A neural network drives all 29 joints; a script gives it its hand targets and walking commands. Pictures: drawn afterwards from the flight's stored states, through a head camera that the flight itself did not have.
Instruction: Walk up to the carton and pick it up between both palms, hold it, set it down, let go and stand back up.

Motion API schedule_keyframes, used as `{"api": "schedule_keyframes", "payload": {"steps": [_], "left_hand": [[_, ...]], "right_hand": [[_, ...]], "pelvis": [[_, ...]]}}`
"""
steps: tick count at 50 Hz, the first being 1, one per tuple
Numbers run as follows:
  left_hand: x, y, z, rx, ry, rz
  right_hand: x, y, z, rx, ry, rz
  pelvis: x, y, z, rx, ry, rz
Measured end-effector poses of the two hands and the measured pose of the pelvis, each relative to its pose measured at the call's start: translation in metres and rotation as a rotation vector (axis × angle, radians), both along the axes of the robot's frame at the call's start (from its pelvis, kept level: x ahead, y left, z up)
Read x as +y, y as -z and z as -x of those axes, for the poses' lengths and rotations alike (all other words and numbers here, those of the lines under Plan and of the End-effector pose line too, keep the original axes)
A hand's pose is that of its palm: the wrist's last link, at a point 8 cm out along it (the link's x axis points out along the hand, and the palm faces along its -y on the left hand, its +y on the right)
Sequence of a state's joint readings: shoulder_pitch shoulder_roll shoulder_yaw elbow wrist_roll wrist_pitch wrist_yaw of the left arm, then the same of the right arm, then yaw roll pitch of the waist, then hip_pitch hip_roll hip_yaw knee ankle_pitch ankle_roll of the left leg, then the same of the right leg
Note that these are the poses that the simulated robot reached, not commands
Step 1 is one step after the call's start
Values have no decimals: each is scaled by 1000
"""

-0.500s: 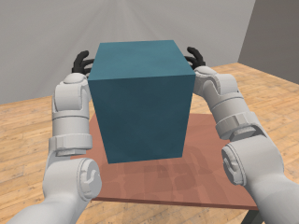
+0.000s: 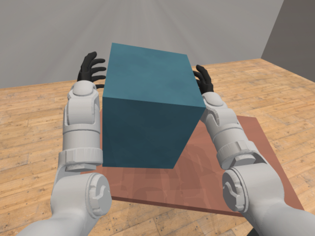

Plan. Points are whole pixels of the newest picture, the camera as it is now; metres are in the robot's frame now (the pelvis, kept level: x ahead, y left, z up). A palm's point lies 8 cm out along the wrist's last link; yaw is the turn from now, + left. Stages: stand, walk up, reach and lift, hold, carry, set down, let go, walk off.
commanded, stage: set down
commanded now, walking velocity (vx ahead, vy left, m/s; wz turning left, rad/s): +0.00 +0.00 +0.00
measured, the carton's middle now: (144, 110) +0.40 +0.02 +0.18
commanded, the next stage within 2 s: none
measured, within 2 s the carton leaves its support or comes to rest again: neither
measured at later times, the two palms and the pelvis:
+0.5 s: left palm (92, 96) +0.38 +0.15 +0.23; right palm (206, 102) +0.39 -0.14 +0.21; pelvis +0.00 -0.01 +0.00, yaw -1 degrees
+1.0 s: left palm (100, 107) +0.39 +0.13 +0.19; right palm (207, 108) +0.40 -0.16 +0.18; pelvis +0.00 -0.01 +0.00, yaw -2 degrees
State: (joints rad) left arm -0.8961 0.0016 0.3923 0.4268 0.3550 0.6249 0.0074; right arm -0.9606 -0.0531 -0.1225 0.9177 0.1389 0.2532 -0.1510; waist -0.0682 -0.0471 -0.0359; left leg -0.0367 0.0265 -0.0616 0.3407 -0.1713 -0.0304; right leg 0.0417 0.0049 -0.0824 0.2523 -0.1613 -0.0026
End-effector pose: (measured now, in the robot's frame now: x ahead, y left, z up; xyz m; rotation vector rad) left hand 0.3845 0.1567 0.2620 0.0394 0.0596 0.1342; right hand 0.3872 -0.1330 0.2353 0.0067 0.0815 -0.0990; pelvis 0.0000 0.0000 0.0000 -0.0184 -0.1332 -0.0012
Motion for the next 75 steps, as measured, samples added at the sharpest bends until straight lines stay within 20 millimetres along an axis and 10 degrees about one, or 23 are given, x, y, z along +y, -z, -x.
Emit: {"api": "schedule_keyframes", "payload": {"steps": [75], "left_hand": [[-23,103,-3,176,-97,7]], "right_hand": [[-22,83,-27,128,-94,58]], "pelvis": [[-18,-1,-6,104,51,-14]]}}
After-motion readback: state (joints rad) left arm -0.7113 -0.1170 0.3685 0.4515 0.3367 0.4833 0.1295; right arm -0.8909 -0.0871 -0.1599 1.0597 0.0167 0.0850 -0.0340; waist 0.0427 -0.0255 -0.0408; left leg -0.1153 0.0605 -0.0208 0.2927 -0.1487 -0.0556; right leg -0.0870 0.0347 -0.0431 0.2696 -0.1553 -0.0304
